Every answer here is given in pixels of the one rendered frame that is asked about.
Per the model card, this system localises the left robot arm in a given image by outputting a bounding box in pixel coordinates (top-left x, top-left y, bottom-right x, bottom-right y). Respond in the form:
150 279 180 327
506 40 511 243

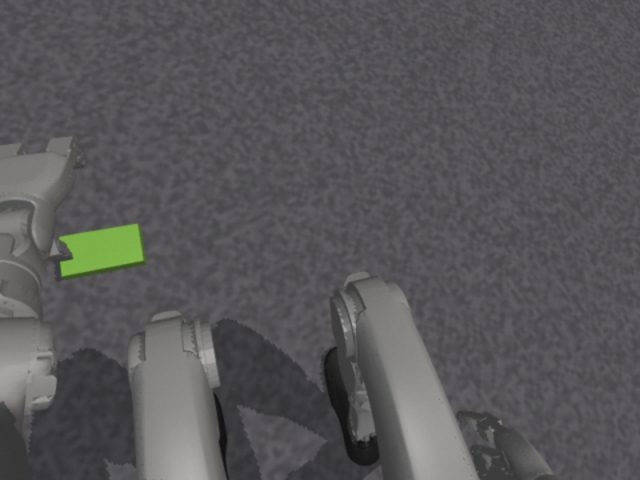
0 193 58 480

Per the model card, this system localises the small box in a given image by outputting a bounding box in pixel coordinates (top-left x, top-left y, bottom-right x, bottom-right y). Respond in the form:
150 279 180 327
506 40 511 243
59 224 147 280

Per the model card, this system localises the right robot hand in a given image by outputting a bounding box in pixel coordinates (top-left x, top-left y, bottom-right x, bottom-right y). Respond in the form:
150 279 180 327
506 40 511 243
457 411 554 480

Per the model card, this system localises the left robot hand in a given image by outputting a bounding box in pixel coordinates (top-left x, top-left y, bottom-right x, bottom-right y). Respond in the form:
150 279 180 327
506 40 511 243
0 136 86 262

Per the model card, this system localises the left robot foot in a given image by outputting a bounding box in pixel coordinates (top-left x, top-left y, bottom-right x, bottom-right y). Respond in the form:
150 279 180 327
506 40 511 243
213 392 229 480

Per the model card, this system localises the right robot foot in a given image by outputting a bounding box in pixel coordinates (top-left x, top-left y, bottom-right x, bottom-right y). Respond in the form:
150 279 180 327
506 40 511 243
324 347 380 466

